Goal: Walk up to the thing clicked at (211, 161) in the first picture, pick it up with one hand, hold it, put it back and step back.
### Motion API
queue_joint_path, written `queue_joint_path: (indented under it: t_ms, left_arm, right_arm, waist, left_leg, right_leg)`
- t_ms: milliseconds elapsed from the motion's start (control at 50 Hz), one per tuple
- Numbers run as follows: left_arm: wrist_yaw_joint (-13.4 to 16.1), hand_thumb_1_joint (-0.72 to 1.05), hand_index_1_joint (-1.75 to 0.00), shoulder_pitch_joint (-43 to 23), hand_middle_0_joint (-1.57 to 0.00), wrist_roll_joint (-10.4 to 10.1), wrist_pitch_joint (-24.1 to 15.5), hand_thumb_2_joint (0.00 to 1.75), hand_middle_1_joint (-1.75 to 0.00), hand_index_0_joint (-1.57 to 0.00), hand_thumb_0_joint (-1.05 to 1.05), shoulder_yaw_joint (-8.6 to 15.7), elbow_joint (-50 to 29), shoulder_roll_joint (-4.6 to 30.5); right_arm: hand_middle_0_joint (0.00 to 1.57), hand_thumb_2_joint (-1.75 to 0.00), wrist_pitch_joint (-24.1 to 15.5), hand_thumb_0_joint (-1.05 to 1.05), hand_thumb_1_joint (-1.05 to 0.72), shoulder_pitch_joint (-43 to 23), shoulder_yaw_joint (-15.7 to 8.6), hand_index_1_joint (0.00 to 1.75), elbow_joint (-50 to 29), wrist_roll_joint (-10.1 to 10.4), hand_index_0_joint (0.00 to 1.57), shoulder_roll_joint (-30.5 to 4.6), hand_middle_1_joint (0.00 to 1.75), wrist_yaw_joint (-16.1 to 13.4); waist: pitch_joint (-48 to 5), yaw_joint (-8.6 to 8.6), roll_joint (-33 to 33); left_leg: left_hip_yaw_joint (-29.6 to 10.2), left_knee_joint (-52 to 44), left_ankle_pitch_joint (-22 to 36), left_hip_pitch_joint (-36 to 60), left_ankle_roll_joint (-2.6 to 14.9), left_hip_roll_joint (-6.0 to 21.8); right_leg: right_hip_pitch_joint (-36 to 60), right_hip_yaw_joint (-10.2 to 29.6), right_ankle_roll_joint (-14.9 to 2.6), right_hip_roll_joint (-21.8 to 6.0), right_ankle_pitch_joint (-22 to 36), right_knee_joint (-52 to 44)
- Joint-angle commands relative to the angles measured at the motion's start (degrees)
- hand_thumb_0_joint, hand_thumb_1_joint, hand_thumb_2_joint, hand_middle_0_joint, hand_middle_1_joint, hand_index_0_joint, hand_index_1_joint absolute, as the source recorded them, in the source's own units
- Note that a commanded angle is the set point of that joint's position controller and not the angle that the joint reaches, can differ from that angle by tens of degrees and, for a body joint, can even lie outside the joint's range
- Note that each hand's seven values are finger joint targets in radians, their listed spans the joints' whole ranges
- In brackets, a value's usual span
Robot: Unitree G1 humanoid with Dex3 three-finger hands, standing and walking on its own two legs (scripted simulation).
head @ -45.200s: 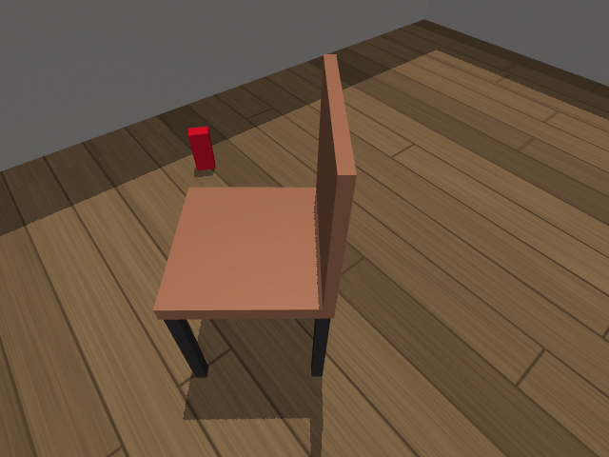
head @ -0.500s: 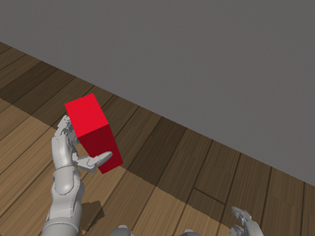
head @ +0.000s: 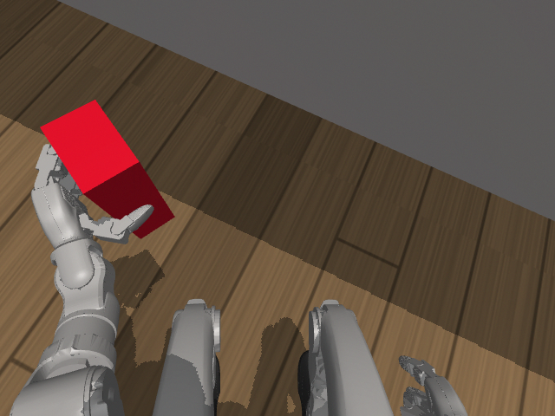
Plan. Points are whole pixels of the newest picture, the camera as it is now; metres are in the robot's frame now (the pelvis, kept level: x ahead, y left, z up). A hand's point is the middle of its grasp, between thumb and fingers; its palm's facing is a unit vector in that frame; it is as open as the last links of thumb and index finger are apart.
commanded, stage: crouch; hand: left
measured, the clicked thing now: (122, 181) +0.43 +0.22 -0.03
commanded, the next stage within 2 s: lower in 1.12 s
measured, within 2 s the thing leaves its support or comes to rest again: neither
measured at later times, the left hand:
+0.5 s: hand (129, 226) +0.42 +0.27 -0.21, palm faces +0.44 -0.90 -0.01, open 12.5 cm
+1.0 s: hand (135, 233) +0.43 +0.29 -0.30, palm faces +0.44 -0.90 -0.02, open 12.5 cm
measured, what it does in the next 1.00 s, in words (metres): lowers itself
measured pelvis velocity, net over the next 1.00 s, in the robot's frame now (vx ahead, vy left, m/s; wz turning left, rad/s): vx -0.05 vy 0.01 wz -0.12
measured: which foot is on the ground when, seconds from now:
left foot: down 0.00-1.00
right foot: down 0.00-1.00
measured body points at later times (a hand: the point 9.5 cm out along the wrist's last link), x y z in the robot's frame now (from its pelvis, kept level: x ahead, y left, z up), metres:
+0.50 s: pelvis -0.04 +0.00 -0.16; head +0.17 +0.06 +0.23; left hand +0.39 +0.31 -0.21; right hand +0.06 -0.27 -0.28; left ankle +0.05 +0.14 -0.50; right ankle +0.05 -0.13 -0.50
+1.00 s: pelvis -0.05 +0.01 -0.22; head +0.19 +0.09 +0.16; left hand +0.40 +0.33 -0.30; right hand +0.04 -0.27 -0.32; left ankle +0.05 +0.14 -0.50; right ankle +0.05 -0.13 -0.50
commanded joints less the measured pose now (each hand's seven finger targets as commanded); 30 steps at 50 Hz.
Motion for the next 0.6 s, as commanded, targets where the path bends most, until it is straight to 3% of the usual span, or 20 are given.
queue_joint_path:
  t_ms: [0, 40, 80, 120, 140, 220, 280, 320, 340, 400, 440, 520, 560, 580]
  left_arm:
    - [-1.23, -0.05, -1.43, -16.89, -1.22, 0.71, -5.82, 1.31, -1.41, -1.23, 0.00, 2.02, -5.62, 11.86]
    - [-1.60, -0.07, -1.44, -19.10, -1.23, 1.10, -6.69, 1.31, -1.43, -1.24, 0.00, 2.29, -2.56, 12.72]
    - [-1.68, -0.04, -1.45, -21.54, -1.23, 0.79, -7.66, 1.32, -1.44, -1.24, 0.00, 3.88, -1.79, 14.40]
    - [-1.40, -0.03, -1.48, -22.39, -1.26, 1.24, -8.12, 1.34, -1.47, -1.27, 0.00, 6.62, -1.48, 18.93]
    - [-1.26, -0.02, -1.49, -24.58, -1.27, 1.75, -8.32, 1.35, -1.48, -1.28, 0.00, 7.08, -1.99, 20.66]
    - [-1.80, -0.11, -1.52, -28.28, -1.27, 2.74, -9.07, 1.37, -1.51, -1.29, 0.00, 7.39, -2.08, 22.48]
    - [-3.30, -0.12, -1.50, -26.50, -1.26, 2.90, -8.42, 1.35, -1.49, -1.28, 0.00, 7.22, 1.62, 22.74]
    - [-3.78, -0.12, -1.49, -27.40, -1.26, 2.94, -7.99, 1.33, -1.48, -1.28, 0.00, 7.74, 2.15, 24.00]
    - [-3.96, -0.15, -1.49, -28.51, -1.26, 2.71, -7.72, 1.32, -1.48, -1.27, 0.00, 6.64, 2.20, 22.30]
    - [-3.86, -0.11, -1.48, -27.41, -1.26, 2.04, -7.13, 1.31, -1.47, -1.28, 0.00, 8.42, 3.31, 23.38]
    - [-3.85, -0.14, -1.48, -27.09, -1.26, 2.20, -7.09, 1.31, -1.46, -1.27, 0.00, 10.13, 3.11, 26.74]
    - [-3.95, -0.11, -1.46, -26.42, -1.24, 2.82, -7.27, 1.30, -1.45, -1.26, 0.00, 10.42, 5.02, 26.87]
    - [-3.85, -0.09, -1.45, -29.06, -1.24, 2.57, -7.91, 1.29, -1.44, -1.26, 0.00, 10.49, 3.43, 27.99]
    - [-3.80, -0.08, -1.45, -28.35, -1.24, 2.31, -8.03, 1.29, -1.44, -1.26, 0.00, 11.76, 3.18, 29.11]
  right_arm:
    - [0.20, -0.91, -0.87, 0.00, -0.91, 5.85, -3.35, 0.30, -2.89, -0.31, 0.20, -10.91, 0.30, -0.05]
    - [0.20, -0.91, -0.80, 0.00, -0.91, 5.68, -3.02, 0.30, -2.34, -0.63, 0.20, -10.73, 0.30, 0.11]
    - [0.20, -0.91, -0.69, 0.00, -0.90, 5.01, -2.53, 0.30, -2.37, -0.91, 0.20, -11.02, 0.30, 0.29]
    - [0.20, -0.91, -0.38, 0.00, -0.90, 4.56, -2.23, 0.30, -2.47, -1.31, 0.20, -11.93, 0.30, 0.32]
    - [0.20, -0.91, -0.23, 0.00, -0.90, 4.51, -2.12, 0.30, -2.39, -1.41, 0.20, -12.11, 0.30, 0.32]
    - [0.20, -0.91, 0.08, 0.00, -0.91, 4.28, -1.32, 0.30, -1.81, -2.03, 0.20, -11.95, 0.30, 0.32]
    - [0.20, -0.91, 0.20, 0.00, -0.92, 3.87, -1.28, 0.30, -1.63, -2.06, 0.20, -12.79, 0.30, 0.20]
    - [0.20, -0.91, 0.24, 0.00, -0.92, 3.57, -1.22, 0.30, -1.46, -2.12, 0.20, -13.52, 0.30, 0.13]
    - [0.20, -0.91, 0.28, 0.00, -0.92, 3.31, -0.87, 0.30, -1.57, -2.26, 0.20, -13.48, 0.30, 0.14]
    - [0.20, -0.91, 0.52, 0.00, -0.92, 3.53, -0.38, 0.30, -1.12, -2.46, 0.20, -14.68, 0.30, 0.16]
    - [0.20, -0.91, 0.85, 0.00, -0.91, 3.27, 0.17, 0.30, -1.94, -2.62, 0.20, -15.08, 0.30, 0.12]
    - [0.20, -0.91, 1.40, 0.00, -0.91, 3.10, 1.24, 0.30, -1.51, -3.29, 0.20, -15.56, 0.30, 0.33]
    - [0.20, -0.91, 1.51, 0.00, -0.91, 2.76, 2.04, 0.30, -1.71, -3.62, 0.20, -15.69, 0.30, 0.41]
    - [0.20, -0.91, 1.60, 0.00, -0.90, 2.59, 2.18, 0.30, -1.65, -3.66, 0.20, -15.89, 0.30, 0.38]
  waist:
    - [-34.11, -1.88, 2.53]
    - [-32.81, -2.81, 0.58]
    - [-32.65, -2.38, 2.52]
    - [-34.53, -0.74, 6.16]
    - [-35.53, -0.94, 7.44]
    - [-35.59, -2.24, 9.48]
    - [-34.68, -2.75, 9.36]
    - [-33.53, -3.11, 9.82]
    - [-32.59, -3.90, 10.87]
    - [-31.17, -3.92, 10.74]
    - [-32.65, -3.39, 10.97]
    - [-29.69, -4.57, 10.88]
    - [-28.53, -5.10, 11.44]
    - [-29.06, -4.85, 10.78]
  left_leg:
    - [0.71, -4.43, 19.62, 16.19, 2.70, -1.96]
    - [1.02, -1.27, 15.27, 10.25, 2.98, -1.73]
    - [0.98, 0.25, 11.52, 8.09, 2.50, -1.83]
    - [1.06, 1.74, 11.32, 9.11, 2.05, -1.75]
    - [1.20, 2.58, 10.45, 8.58, 1.86, -1.72]
    - [1.81, 5.85, 6.60, 3.90, 1.69, -1.68]
    - [1.82, 7.84, 4.59, 2.13, 1.71, -1.52]
    - [1.67, 9.32, 3.27, 0.67, 1.75, -1.43]
    - [1.49, 9.86, 2.68, 0.35, 1.72, -1.43]
    - [0.42, 11.88, 3.72, -0.28, 1.61, -1.34]
    - [0.52, 13.81, 5.03, -1.53, 1.70, -1.45]
    - [-0.19, 16.39, 5.95, -4.07, 1.72, -1.49]
    - [-0.26, 17.42, 4.24, -6.46, 1.81, -1.55]
    - [-0.38, 18.17, 4.08, -6.66, 1.92, -1.45]
  right_leg:
    - [12.35, -0.90, -1.94, 1.94, 20.22, -5.54]
    - [10.60, -0.16, -1.53, 1.95, 16.78, -3.99]
    - [6.62, -0.57, -1.95, 1.95, 12.39, -1.39]
    - [3.85, -0.99, -2.31, 2.01, 11.22, 1.30]
    - [3.19, -0.98, -2.37, 2.02, 10.47, 2.49]
    - [0.81, -1.15, -2.34, 2.26, 7.58, 5.55]
    - [-2.11, -2.31, -2.31, 2.55, 5.94, 8.18]
    - [-4.90, -3.17, -2.39, 2.64, 5.16, 10.13]
    - [-6.52, -3.63, -2.45, 2.57, 5.13, 11.09]
    - [-9.07, -4.78, -2.41, 2.45, 6.33, 13.86]
    - [-8.26, -4.87, -2.36, 2.56, 7.25, 15.36]
    - [-9.90, -5.64, -2.28, 2.65, 8.42, 17.90]
    - [-10.22, -5.77, -2.23, 2.80, 7.51, 18.72]
    - [-10.17, -5.92, -2.14, 3.02, 7.37, 18.91]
